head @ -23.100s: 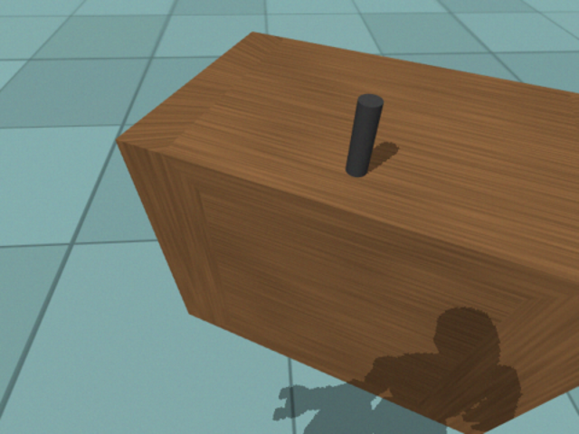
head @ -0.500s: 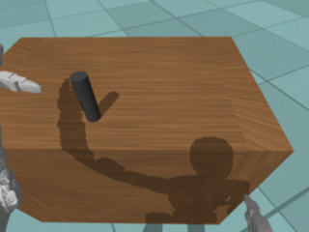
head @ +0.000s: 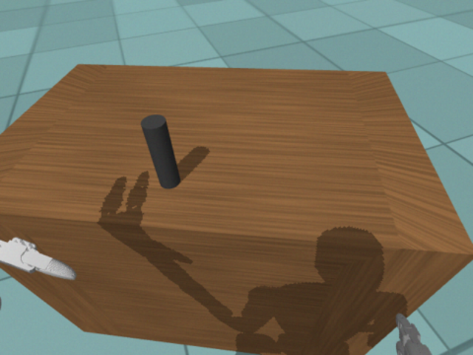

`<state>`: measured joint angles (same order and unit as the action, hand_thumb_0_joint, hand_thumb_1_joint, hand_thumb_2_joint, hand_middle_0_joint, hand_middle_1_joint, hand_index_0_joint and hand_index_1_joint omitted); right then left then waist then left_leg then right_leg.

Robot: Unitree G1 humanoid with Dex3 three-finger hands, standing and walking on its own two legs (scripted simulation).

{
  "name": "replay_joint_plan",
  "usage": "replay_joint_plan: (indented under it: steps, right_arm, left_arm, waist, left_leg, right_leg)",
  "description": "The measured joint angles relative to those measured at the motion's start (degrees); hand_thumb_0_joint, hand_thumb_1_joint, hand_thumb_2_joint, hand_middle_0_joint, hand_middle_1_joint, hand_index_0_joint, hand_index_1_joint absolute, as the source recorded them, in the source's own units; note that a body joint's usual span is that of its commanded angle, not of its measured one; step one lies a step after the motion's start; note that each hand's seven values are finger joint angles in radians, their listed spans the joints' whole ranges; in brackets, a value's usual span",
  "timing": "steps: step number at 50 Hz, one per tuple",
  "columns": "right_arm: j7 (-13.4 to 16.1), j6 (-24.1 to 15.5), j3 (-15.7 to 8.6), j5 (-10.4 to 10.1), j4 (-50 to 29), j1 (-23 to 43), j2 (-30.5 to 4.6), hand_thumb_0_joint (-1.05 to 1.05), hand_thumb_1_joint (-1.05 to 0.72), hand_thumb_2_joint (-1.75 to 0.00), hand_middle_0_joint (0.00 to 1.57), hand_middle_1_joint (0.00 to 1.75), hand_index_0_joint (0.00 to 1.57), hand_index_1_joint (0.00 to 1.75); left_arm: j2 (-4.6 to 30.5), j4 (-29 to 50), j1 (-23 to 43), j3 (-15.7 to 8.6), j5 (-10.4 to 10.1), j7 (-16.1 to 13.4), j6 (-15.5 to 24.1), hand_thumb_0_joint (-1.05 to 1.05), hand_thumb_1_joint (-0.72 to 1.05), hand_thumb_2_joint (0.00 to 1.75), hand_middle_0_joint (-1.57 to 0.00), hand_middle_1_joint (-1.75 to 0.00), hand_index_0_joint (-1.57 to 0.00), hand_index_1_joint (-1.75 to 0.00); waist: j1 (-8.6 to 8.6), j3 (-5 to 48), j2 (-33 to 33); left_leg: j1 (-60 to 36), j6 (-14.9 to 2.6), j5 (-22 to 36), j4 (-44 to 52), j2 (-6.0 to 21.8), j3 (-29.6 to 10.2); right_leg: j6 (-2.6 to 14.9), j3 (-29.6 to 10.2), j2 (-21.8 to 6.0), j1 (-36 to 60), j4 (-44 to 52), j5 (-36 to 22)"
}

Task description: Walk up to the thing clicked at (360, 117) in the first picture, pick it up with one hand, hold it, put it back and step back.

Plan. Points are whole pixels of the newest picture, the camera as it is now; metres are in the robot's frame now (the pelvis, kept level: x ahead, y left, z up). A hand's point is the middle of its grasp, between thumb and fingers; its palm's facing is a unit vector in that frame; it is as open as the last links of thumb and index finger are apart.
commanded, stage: sink last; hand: left
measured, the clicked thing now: (162, 154) +0.46 +0.17 +0.11
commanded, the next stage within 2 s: home in 0.56 s
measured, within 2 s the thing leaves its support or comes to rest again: neither
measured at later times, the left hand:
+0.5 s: hand (22, 287) +0.16 +0.23 +0.20, palm faces +0.40 -0.78 -0.48, open 17.4 cm
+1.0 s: hand (74, 318) +0.16 +0.22 +0.10, palm faces +0.25 -0.90 -0.34, open 17.4 cm
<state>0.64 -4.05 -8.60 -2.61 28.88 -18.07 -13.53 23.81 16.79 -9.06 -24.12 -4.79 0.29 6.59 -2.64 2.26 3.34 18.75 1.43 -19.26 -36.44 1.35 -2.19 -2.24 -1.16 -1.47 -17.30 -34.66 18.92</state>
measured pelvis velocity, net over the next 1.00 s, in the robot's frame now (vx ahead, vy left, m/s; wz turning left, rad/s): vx -0.02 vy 0.00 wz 0.01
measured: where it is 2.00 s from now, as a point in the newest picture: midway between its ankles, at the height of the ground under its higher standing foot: outside the picture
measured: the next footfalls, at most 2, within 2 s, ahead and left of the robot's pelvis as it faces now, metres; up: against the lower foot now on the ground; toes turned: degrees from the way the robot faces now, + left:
none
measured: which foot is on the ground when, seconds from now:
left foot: down 0.00-1.00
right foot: down 0.00-1.00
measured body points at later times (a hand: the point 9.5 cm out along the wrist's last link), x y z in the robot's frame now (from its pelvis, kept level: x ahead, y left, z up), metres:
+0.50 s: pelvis -0.02 -0.02 +0.00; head -0.03 -0.04 +0.45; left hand +0.13 +0.27 +0.22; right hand +0.15 -0.28 -0.07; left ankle +0.00 +0.13 -0.73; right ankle -0.01 -0.15 -0.73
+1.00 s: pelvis -0.02 +0.00 +0.01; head -0.01 -0.01 +0.46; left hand +0.14 +0.27 +0.12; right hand +0.15 -0.22 -0.08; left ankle +0.00 +0.13 -0.73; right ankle -0.01 -0.15 -0.73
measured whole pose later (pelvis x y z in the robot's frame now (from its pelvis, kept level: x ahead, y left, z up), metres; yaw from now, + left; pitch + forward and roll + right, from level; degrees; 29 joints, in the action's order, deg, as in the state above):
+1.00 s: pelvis -0.02 +0.00 +0.01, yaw +0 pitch -2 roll +0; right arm 0.7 -8.3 -3.4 -0.6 32.1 -15.3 -8.4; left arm 14.9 13.3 -29.8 -12.4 -2.4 0.0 18.4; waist -2.7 -2.9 1.7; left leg 14.1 1.6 -15.5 -31.6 0.9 -2.4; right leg -2.1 -0.9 -2.0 -13.1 -31.2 16.0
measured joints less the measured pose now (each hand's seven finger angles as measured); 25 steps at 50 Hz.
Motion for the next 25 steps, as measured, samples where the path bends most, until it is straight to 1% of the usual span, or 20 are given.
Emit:
replay_joint_plan:
  steps: [4,6,9,11,14,20,23,25]
  right_arm:
    - [0.6,0.6,-0.8,0.4,0.9,0.4,0.3,-0.01,0.5,-0.06,0.06,0.06,0.06,0.06]
    - [0.8,0.7,-1.0,0.5,0.8,0.5,0.6,-0.01,0.5,-0.06,0.06,0.06,0.06,0.06]
    - [1.1,0.6,-1.4,0.7,-0.2,0.3,0.9,-0.01,0.5,-0.06,0.06,0.06,0.06,0.06]
    - [1.3,0.3,-1.5,0.8,-1.1,0.1,1.0,-0.01,0.5,-0.06,0.06,0.06,0.06,0.06]
    - [1.6,-0.2,-1.7,0.9,-2.0,-0.1,1.0,-0.01,0.5,-0.06,0.06,0.06,0.06,0.06]
    - [1.9,-2.0,-0.9,1.0,-3.1,-0.9,0.9,-0.01,0.5,-0.06,0.06,0.06,0.06,0.06]
    - [1.8,-2.8,-0.8,1.2,-2.7,-1.2,1.0,-0.01,0.51,-0.06,0.06,0.06,0.06,0.06]
    - [1.8,-3.2,-0.8,1.3,-2.6,-1.4,1.0,-0.01,0.5,-0.06,0.06,0.06,0.06,0.06]
  left_arm:
    - [-2.0,7.7,-8.6,1.3,-0.2,-0.4,2.2,-0.02,-0.54,0.0,-0.07,-0.05,-0.09,-0.05]
    - [-2.4,10.5,-12.6,2.0,0.0,-0.3,3.3,-0.02,-0.54,0.0,-0.07,-0.06,-0.09,-0.05]
    - [-2.6,13.4,-18.0,2.9,0.1,-0.1,4.9,-0.01,-0.53,0.0,-0.07,-0.06,-0.09,-0.05]
    - [-2.4,14.0,-20.2,3.0,0.3,0.0,6.0,-0.01,-0.53,0.0,-0.07,-0.06,-0.09,-0.05]
    - [-2.4,12.4,-20.9,2.7,0.5,-0.1,7.3,-0.01,-0.53,0.0,-0.07,-0.06,-0.09,-0.05]
    - [-3.1,8.9,-19.2,2.1,0.9,-0.4,8.6,-0.01,-0.52,0.0,-0.06,-0.06,-0.08,-0.05]
    - [-2.8,8.7,-18.4,1.8,1.2,-0.6,9.6,-0.01,-0.52,0.01,-0.06,-0.05,-0.08,-0.05]
    - [-2.2,8.6,-17.7,1.2,1.4,-0.6,10.4,-0.01,-0.53,0.01,-0.06,-0.05,-0.08,-0.05]
  waist:
    - [-0.64,-1.0,0.3]
    - [-0.76,-1.2,0.4]
    - [-0.9,-1.4,0.7]
    - [-1.0,-1.5,0.7]
    - [-1.04,-1.6,0.7]
    - [-0.86,-2.0,-0.1]
    - [-0.8,-2.4,-0.5]
    - [-0.71,-2.7,-0.6]
  left_leg:
    - [-0.7,0.2,0.1,0.1,-0.1,-0.3]
    - [-0.9,0.29,0.2,0.1,-0.1,-0.4]
    - [-1.2,0.47,0.4,0.2,-0.2,-0.7]
    - [-1.5,0.58,0.6,0.4,-0.3,-0.9]
    - [-1.9,0.72,1.2,1.0,-0.5,-1.3]
    - [-2.7,0.88,2.3,2.1,-0.6,-1.5]
    - [-3.1,0.99,2.6,2.4,-0.5,-1.5]
    - [-3.4,1.03,2.8,2.6,-0.4,-1.4]
  right_leg:
    - [0.2,0.3,-0.1,0.5,-0.5,0.3]
    - [0.28,0.4,-0.1,0.7,-0.7,0.4]
    - [0.45,0.7,-0.2,0.8,-1.2,0.6]
    - [0.55,0.9,-0.3,1.1,-1.3,0.6]
    - [0.69,1.3,-0.5,1.4,-1.4,0.6]
    - [0.94,1.5,-0.6,1.8,-1.4,0.2]
    - [1.06,1.4,-0.5,2.1,-1.2,-0.1]
    - [1.09,1.4,-0.4,2.4,-0.9,-0.4]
